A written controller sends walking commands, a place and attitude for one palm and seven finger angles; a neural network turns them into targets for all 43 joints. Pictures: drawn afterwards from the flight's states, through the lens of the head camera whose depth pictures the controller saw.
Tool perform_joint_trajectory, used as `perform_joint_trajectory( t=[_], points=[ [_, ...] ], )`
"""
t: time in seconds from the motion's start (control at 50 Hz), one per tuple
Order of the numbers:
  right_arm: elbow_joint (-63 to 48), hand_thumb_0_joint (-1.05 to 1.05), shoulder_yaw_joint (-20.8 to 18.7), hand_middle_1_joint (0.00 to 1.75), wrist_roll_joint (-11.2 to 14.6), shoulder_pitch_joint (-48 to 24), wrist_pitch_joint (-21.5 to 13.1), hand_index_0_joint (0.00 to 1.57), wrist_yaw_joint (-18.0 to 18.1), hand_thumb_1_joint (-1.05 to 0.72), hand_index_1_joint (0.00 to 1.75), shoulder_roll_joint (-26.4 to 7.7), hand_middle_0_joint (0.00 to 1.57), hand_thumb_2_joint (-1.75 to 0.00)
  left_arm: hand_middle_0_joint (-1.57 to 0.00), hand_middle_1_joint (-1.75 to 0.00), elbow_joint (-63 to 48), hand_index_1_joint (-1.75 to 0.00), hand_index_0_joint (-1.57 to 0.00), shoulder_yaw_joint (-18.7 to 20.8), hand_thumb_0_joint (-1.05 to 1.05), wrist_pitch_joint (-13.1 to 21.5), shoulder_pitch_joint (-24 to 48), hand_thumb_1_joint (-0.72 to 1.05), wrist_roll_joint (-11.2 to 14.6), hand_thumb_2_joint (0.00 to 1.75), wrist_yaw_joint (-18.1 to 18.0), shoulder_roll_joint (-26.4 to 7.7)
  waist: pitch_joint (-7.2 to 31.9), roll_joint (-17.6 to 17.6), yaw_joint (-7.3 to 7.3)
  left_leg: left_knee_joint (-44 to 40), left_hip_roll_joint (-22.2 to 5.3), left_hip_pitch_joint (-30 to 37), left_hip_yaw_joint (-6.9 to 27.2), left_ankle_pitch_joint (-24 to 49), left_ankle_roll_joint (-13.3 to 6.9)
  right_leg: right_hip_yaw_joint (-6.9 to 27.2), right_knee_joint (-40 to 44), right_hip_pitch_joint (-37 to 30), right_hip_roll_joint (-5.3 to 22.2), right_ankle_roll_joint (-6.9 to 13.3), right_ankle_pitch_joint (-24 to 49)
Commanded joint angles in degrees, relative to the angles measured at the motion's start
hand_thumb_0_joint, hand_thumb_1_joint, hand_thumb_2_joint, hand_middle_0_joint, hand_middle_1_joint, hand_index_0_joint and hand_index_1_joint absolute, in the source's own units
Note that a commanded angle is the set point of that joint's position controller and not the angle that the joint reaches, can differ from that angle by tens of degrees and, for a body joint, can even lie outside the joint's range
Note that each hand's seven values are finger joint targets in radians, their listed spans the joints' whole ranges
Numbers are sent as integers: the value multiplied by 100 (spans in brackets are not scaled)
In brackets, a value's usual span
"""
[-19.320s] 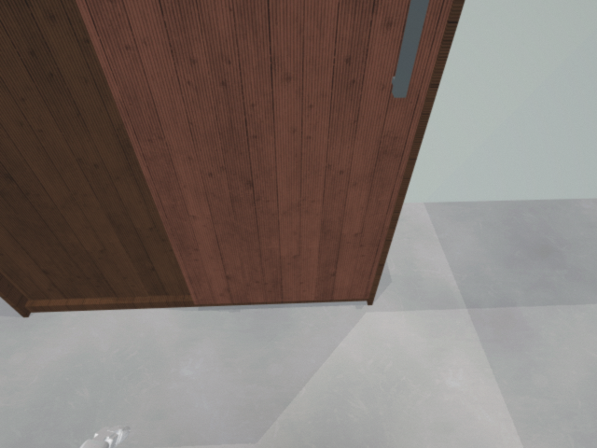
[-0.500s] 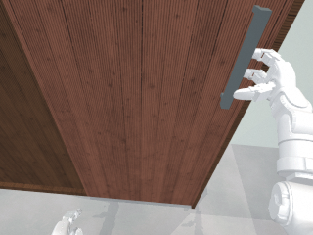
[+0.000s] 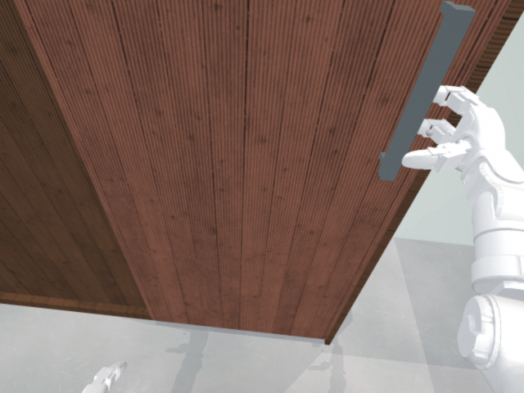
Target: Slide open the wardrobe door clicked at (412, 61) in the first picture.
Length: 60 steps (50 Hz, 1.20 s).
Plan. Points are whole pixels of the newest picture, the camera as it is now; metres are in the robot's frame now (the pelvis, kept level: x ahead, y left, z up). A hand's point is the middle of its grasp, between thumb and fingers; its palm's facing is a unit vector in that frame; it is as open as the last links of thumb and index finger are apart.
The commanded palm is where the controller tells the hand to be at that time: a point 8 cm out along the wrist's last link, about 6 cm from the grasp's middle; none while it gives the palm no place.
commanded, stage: slide the fingers in behind the handle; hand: right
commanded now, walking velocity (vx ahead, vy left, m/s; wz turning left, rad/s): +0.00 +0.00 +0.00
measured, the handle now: (413, 102) +0.48 -0.16 +0.26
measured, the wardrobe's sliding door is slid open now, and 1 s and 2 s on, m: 0.00 0.00 0.00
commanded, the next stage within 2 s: move the hooked fingers beside the handle in 0.52 s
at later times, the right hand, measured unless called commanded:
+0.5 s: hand (427, 137) +0.41 -0.17 +0.24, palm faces +0.02 +1.00 +0.00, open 14.1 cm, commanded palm +0.39 -0.21 +0.24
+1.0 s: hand (426, 136) +0.41 -0.17 +0.24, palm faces +0.02 +1.00 +0.01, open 14.4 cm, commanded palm +0.39 -0.22 +0.24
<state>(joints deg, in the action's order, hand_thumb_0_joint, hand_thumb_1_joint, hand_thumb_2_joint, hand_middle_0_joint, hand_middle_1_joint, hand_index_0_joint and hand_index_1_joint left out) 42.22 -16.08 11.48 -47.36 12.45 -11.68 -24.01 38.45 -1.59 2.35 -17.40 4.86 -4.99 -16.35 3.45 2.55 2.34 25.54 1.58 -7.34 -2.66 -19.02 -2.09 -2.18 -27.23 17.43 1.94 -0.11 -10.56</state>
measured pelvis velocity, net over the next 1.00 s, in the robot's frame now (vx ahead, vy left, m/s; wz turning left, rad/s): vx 0.00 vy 0.00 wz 0.00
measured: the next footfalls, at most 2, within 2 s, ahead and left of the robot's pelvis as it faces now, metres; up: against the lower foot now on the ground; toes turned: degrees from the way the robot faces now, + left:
none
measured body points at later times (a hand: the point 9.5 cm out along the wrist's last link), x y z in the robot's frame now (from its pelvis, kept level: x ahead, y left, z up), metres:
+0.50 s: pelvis +0.00 -0.01 +0.00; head -0.02 +0.00 +0.45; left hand +0.16 +0.23 -0.09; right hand +0.40 -0.22 +0.24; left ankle -0.06 +0.09 -0.74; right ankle +0.04 -0.13 -0.74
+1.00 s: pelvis +0.00 +0.00 +0.00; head -0.02 +0.01 +0.45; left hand +0.15 +0.24 -0.10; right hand +0.40 -0.22 +0.25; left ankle -0.06 +0.09 -0.74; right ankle +0.04 -0.13 -0.74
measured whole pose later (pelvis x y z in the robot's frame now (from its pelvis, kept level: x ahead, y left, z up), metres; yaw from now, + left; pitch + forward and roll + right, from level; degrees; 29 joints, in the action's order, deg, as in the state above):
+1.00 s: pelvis +0.00 +0.00 +0.00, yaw +0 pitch -1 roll +0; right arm 25.7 -13.8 12.2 -40.4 20.4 -6.8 -19.1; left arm 37.4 -2.8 0.1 -13.2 4.4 -4.7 -15.3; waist 3.2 2.2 0.7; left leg 23.7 0.9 -3.7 -2.4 -18.7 -1.8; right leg -2.5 -25.3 13.7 1.2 0.1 -10.2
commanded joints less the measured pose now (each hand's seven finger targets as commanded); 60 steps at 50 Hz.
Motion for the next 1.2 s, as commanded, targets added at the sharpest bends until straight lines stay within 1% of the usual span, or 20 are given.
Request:
perform_joint_trajectory(
  t=[0.0,0.08,0.1,0.14,0.16,0.22,0.28,0.3,0.36,0.44,0.46,0.48,0.62,0.76,0.84,0.86,0.96,1.02,1.14,1.18],
  points=[
    [-1785,0,-498,120,116,-2908,-540,30,49,50,120,-1659,30,-30,-20,-30,-910,-30,-20,272,0,303,525,90,23,90,-50,-727,1654,-300,-127,-344,-80,-370,245,2528,160,172,8,-1549,-195,396,1199],
    [-2323,0,-279,120,116,-2477,-405,30,77,50,120,-1285,30,-30,-20,-30,-1040,-30,-20,262,0,315,695,90,54,90,6,-676,1666,-68,-196,-317,-54,-424,201,2569,133,158,-19,-1760,-174,386,1403],
    [-2336,0,-84,120,116,-2385,-299,30,74,50,120,-1002,30,-30,-20,-30,-1042,-30,-20,257,0,299,722,90,54,90,20,-653,1598,-24,-160,-305,-41,-504,171,2583,123,167,-23,-1819,-171,374,1455],
    [-2320,0,-19,120,154,-2087,-33,30,67,50,120,-855,30,-30,-20,-30,-1054,-30,-20,251,0,262,779,90,76,90,37,-656,1361,-93,-168,-360,-27,-657,150,2379,128,182,5,-1755,-158,359,1300],
    [-2234,0,-34,120,200,-1933,59,30,87,50,120,-842,30,-30,-20,-30,-1057,-30,-20,263,0,244,756,90,75,90,28,-668,1294,-355,-168,-408,-16,-607,115,2297,147,162,10,-1664,-170,370,1208],
    [-2273,0,96,120,182,-2313,377,30,172,50,120,-723,30,-30,-20,-30,-1018,-30,-20,239,0,194,833,90,87,90,-10,-659,1032,-382,-92,-479,-15,-907,130,1908,147,238,66,-1615,-152,369,922],
    [-2982,0,-41,120,124,-2840,274,30,376,50,120,-948,30,-30,-20,-30,-1047,-30,-20,212,0,200,950,90,37,90,-21,-631,1487,-134,-122,-446,-34,-711,153,1948,94,277,60,-1880,-157,356,1119],
    [-3093,0,154,120,127,-2893,237,30,413,50,120,-648,30,-30,-20,-30,-1057,-30,-20,198,0,211,988,90,26,90,-20,-577,1561,-69,-83,-418,-24,-743,141,1988,88,273,49,-2023,-154,349,1205],
    [-2954,0,198,120,141,-2764,144,30,509,50,120,-559,30,-30,-20,-30,-965,-30,-20,190,0,191,913,90,-8,90,-23,-581,1588,-285,-47,-442,0,-664,103,2029,93,280,42,-2060,-132,340,1286],
    [-2839,0,382,120,79,-2932,218,30,516,50,120,-354,30,-30,-20,-30,-936,-30,-20,164,0,154,991,90,-3,90,-27,-548,1505,33,-21,-445,-15,-781,111,1934,62,307,79,-2137,-141,303,1216],
    [-2831,0,461,120,91,-2883,208,30,524,50,120,-270,30,-30,-20,-30,-938,-30,-20,167,0,157,980,90,-3,90,-24,-552,1546,-94,-14,-473,-4,-732,95,1920,67,319,76,-2155,-135,314,1232],
    [-2906,0,496,120,81,-2999,221,30,536,50,120,-238,30,-30,-20,-30,-937,-30,-20,162,0,163,1021,90,-6,90,-24,-542,1569,146,-19,-452,-28,-738,115,1984,53,324,73,-2185,-138,306,1280],
    [-2988,0,508,120,163,-2736,262,30,523,50,120,-46,30,-30,-20,-30,-957,-30,-20,165,0,163,1079,90,-22,90,2,-525,1658,-299,-83,-424,-10,-548,79,2268,61,326,107,-2205,-151,320,1480],
    [-3234,0,118,120,176,-2283,221,30,493,50,120,-490,30,-30,-20,-30,-1003,-30,-20,170,0,136,1117,90,-36,90,9,-550,1650,-329,-233,-470,-18,-276,99,2472,76,261,132,-2093,-171,339,1594],
    [-3242,0,109,120,141,-2351,288,30,492,50,120,-533,30,-30,-20,-30,-989,-30,-20,145,0,105,1144,90,-22,90,-9,-531,1472,-119,-194,-493,-22,-379,113,2331,68,247,174,-2036,-172,323,1445],
    [-3146,0,-1,120,163,-2174,291,30,496,50,120,-641,30,-30,-20,-30,-994,-30,-20,162,0,102,1120,90,-33,90,-9,-555,1465,-318,-220,-533,-21,-298,111,2377,90,226,168,-1984,-172,343,1457],
    [-3079,0,-150,120,147,-2208,319,30,456,50,120,-908,30,-30,-20,-30,-1000,-30,-20,171,0,72,1109,90,-25,90,-46,-592,1473,-276,-215,-549,-55,-221,166,2489,122,163,176,-1899,-200,358,1419],
    [-3035,0,-34,120,104,-2263,331,30,417,50,120,-797,30,-30,-20,-30,-1005,-30,-20,165,0,49,1107,90,-11,90,-42,-566,1435,-118,-179,-511,-61,-320,160,2474,106,178,168,-1909,-200,341,1424],
    [-3065,0,-121,120,171,-1887,426,30,319,50,120,-849,30,-30,-20,-30,-1077,-30,-20,181,0,13,1143,90,13,90,-32,-592,1476,-321,-226,-470,-67,-239,159,2734,136,167,136,-1859,-221,353,1511],
    [-2995,0,-305,120,200,-1798,417,30,277,50,120,-1096,30,-30,-20,-30,-1058,-30,-20,186,0,3,1138,90,12,90,-47,-630,1393,-505,-240,-491,-91,-179,175,2794,167,150,148,-1734,-223,377,1453]
  ],
)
